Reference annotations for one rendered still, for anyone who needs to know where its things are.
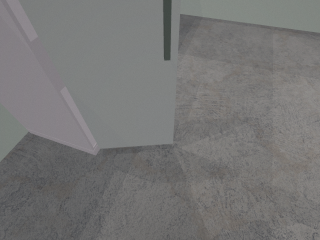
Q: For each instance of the fridge door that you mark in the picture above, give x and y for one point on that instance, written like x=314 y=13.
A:
x=110 y=56

